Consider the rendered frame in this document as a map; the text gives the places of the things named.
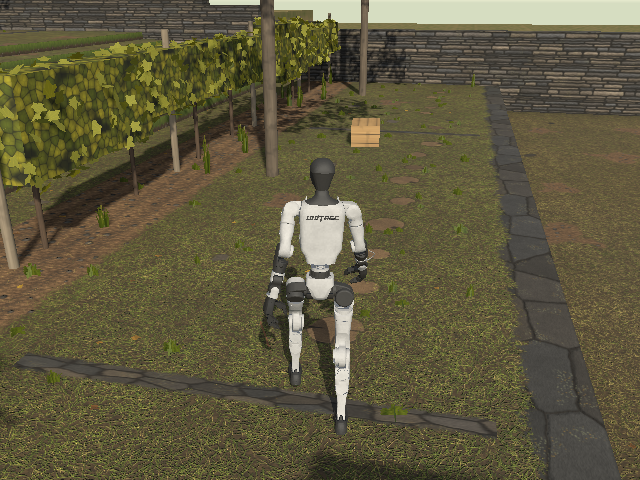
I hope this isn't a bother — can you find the robot right upper arm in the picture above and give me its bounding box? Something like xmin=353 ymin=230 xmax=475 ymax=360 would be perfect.
xmin=342 ymin=201 xmax=366 ymax=253

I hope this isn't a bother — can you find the left robot hand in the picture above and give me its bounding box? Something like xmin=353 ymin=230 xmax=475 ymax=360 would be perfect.
xmin=263 ymin=296 xmax=288 ymax=329

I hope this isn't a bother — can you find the humanoid robot torso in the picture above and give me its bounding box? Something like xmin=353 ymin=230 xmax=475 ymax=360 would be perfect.
xmin=298 ymin=196 xmax=345 ymax=300

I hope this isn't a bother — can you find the robot left upper arm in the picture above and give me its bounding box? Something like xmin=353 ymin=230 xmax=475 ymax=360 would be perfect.
xmin=278 ymin=201 xmax=301 ymax=258

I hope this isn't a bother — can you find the left robot forearm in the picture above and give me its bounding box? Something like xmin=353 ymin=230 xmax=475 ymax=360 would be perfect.
xmin=266 ymin=243 xmax=288 ymax=299

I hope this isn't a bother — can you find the left robot foot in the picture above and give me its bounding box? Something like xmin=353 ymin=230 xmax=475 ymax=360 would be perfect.
xmin=288 ymin=362 xmax=302 ymax=385

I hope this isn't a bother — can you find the right robot hand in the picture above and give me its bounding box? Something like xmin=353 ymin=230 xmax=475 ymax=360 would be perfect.
xmin=344 ymin=264 xmax=367 ymax=284

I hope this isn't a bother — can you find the right robot forearm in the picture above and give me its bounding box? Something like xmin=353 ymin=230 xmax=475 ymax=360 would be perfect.
xmin=354 ymin=239 xmax=368 ymax=271

